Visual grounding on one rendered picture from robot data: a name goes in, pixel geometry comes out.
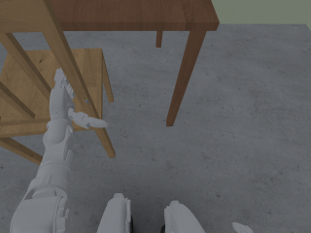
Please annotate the chair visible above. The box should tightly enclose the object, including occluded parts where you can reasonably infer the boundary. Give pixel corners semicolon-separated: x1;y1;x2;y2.
0;0;116;165

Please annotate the table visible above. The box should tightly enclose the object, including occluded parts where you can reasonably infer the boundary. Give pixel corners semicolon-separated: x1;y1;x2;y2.
50;0;220;127

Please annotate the robot left upper arm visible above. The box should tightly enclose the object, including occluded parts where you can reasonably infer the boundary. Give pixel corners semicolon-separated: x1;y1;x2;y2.
12;196;72;233

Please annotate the robot right hand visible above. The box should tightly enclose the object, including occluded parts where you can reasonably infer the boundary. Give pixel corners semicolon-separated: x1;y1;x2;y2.
232;222;254;233

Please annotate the robot left hand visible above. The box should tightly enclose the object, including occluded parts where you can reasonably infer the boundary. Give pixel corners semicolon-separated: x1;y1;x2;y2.
50;67;109;129

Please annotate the robot left thigh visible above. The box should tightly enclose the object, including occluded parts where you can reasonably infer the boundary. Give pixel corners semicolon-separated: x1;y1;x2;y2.
96;197;131;233

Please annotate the robot right shin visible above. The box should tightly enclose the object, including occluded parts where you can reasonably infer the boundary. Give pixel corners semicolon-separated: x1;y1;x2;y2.
165;200;180;233

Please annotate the left robot forearm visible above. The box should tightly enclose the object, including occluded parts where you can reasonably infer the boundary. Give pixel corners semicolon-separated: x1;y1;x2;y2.
10;118;76;233

